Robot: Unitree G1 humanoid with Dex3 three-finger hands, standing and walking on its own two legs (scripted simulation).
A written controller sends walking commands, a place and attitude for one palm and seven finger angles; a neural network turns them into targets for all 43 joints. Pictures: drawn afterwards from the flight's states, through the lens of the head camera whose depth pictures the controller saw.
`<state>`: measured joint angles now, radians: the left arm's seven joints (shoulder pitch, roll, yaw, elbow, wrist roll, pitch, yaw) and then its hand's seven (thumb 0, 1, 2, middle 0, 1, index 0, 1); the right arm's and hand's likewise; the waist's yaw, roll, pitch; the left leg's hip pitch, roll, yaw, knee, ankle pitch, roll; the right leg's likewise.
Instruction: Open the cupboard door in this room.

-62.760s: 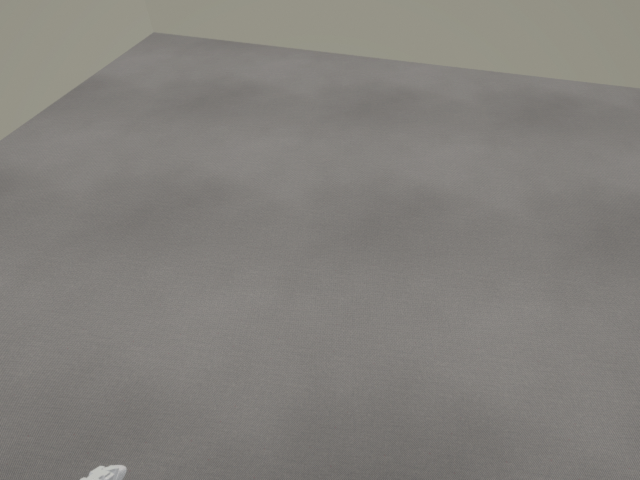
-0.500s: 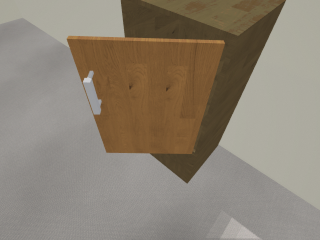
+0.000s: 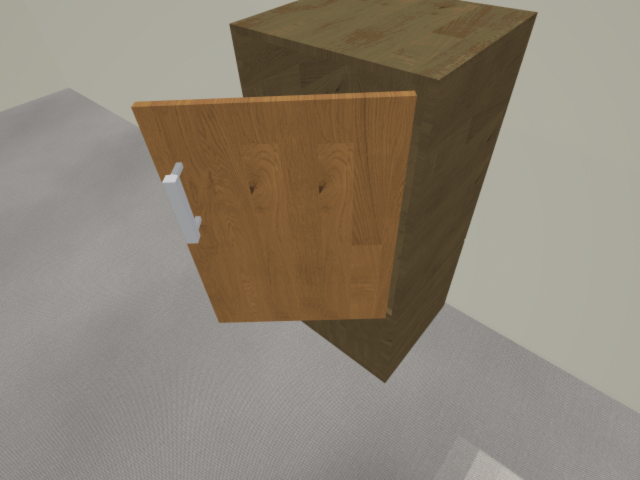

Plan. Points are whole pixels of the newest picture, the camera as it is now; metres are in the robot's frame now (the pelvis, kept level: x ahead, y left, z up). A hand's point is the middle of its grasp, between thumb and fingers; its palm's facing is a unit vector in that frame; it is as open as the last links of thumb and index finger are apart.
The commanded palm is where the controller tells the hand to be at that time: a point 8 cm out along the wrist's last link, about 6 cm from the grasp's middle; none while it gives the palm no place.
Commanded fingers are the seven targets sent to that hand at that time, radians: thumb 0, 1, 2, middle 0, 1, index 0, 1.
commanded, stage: come to a stop and stand still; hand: left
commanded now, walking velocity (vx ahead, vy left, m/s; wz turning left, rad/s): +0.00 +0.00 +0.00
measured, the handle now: (185, 203) +0.54 +0.28 +0.05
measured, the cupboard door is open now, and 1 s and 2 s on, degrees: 41 41 41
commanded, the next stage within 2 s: look again from close up in 1.04 s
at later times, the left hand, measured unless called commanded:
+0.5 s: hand out of the picture +0.03 +0.15 -0.16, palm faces +0.01 -0.97 -0.23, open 7.3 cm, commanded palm none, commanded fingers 0.00 0.90 0.90 -0.20 -0.30 -0.20 -0.30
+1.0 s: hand out of the picture +0.04 +0.14 -0.16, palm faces +0.05 -0.97 -0.22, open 7.3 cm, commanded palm none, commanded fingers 0.00 0.90 0.90 -0.20 -0.30 -0.20 -0.30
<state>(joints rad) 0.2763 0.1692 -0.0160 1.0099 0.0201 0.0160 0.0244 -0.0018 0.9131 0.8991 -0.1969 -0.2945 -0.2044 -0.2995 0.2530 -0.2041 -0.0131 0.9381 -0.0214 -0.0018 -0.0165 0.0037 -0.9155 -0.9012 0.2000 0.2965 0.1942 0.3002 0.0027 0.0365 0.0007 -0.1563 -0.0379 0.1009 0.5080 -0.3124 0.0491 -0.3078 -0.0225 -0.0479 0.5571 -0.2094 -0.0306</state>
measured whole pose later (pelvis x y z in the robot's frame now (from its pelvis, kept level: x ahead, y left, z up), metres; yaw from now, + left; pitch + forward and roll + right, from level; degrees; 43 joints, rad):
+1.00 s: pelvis +0.04 -0.04 +0.01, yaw +2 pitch -1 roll +1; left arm 0.25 0.16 -0.01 1.12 0.01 -0.03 0.03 0.00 0.92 0.90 -0.20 -0.29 -0.20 -0.30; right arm 0.28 -0.15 0.01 1.13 -0.02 -0.03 -0.03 0.00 -0.92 -0.90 0.20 0.30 0.20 0.30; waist 0.00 0.02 0.03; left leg -0.07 0.01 0.05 0.38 -0.28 -0.01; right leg -0.21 0.03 -0.10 0.42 -0.19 -0.08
